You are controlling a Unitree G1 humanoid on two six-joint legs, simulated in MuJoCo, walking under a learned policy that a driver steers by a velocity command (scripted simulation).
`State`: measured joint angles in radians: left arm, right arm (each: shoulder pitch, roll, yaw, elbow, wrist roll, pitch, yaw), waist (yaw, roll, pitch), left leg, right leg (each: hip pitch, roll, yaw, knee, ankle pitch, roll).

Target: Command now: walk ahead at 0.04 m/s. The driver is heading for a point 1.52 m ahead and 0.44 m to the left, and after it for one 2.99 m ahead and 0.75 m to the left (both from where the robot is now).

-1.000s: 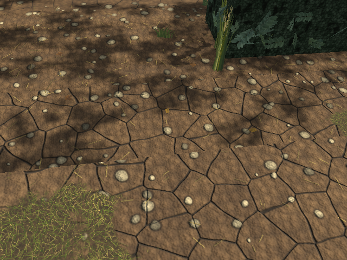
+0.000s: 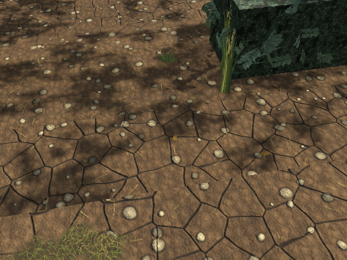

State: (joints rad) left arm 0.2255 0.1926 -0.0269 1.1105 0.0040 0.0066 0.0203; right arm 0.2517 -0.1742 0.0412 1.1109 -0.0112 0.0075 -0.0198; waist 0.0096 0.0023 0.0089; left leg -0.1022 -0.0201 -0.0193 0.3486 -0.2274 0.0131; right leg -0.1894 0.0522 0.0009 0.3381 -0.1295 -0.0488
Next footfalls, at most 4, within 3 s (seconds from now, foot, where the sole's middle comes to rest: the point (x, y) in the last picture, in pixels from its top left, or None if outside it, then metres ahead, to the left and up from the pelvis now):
0.82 left None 0.51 0.09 -0.94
1.24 right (181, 215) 0.81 0.01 -0.94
1.76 left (117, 212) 0.83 0.32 -0.94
2.32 right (117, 163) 1.24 0.38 -1.10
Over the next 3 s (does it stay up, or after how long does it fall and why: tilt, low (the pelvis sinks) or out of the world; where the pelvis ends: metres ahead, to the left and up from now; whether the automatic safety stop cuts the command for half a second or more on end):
stays up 1.36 0.54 -0.31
